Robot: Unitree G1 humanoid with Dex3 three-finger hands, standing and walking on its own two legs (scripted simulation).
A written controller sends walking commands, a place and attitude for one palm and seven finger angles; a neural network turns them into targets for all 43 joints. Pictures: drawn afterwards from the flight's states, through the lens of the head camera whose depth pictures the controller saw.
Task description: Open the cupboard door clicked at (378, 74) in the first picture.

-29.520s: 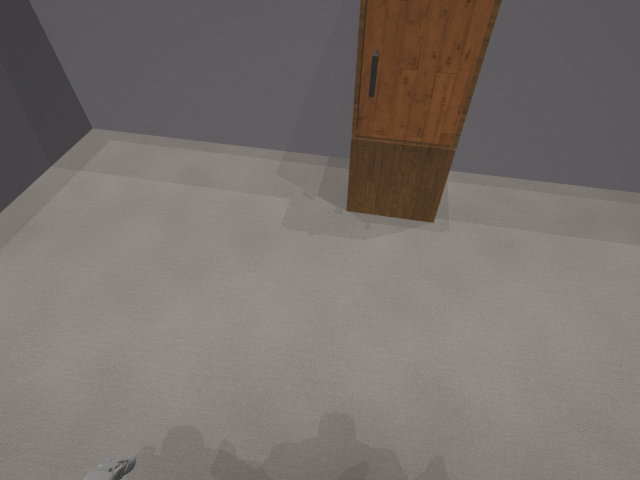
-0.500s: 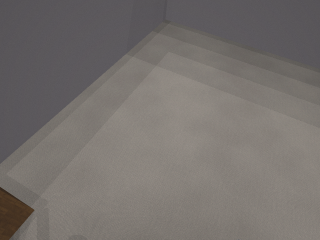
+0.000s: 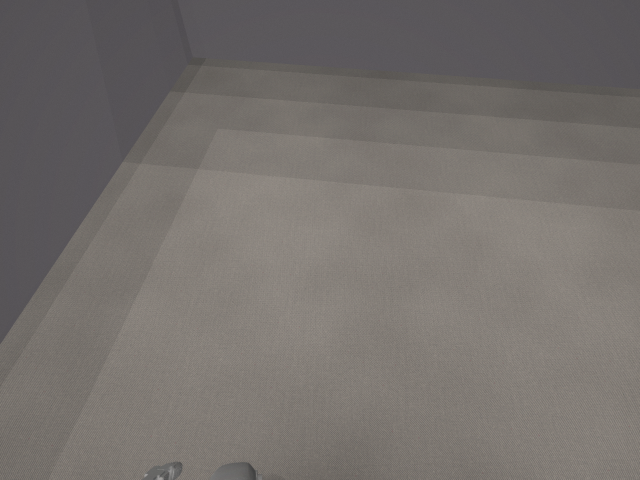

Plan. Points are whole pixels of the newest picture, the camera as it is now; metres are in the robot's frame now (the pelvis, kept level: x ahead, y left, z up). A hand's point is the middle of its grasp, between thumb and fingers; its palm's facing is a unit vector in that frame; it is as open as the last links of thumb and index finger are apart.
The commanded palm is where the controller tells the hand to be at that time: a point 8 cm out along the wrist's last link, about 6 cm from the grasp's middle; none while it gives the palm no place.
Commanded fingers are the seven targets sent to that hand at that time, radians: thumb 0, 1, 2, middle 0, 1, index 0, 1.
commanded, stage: walk to a spot facing it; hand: left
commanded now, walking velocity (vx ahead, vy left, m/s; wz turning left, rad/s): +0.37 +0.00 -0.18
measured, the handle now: out of the picture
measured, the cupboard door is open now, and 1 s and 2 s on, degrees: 48 48 48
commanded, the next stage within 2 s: turn to face it in 0.60 s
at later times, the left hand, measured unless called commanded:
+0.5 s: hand (205, 470) +0.16 +0.17 -0.17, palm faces +0.01 -0.99 -0.13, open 7.4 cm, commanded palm none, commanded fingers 0.00 0.90 0.90 -0.20 -0.30 -0.20 -0.30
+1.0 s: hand (278, 214) +0.63 +0.10 -0.16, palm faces -0.18 -0.96 -0.20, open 7.4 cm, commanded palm none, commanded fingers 0.00 0.90 0.90 -0.20 -0.30 -0.20 -0.30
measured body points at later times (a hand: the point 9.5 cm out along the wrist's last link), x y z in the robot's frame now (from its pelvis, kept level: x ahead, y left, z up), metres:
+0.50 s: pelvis +0.27 +0.02 -0.01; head +0.30 +0.03 +0.44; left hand +0.16 +0.22 -0.16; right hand +0.37 -0.21 -0.14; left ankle +0.33 +0.08 -0.73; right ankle +0.06 -0.04 -0.64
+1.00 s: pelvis +0.47 -0.05 +0.00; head +0.52 -0.06 +0.45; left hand +0.64 +0.15 -0.14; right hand +0.34 -0.24 -0.15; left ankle +0.37 +0.08 -0.65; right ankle +0.51 -0.15 -0.73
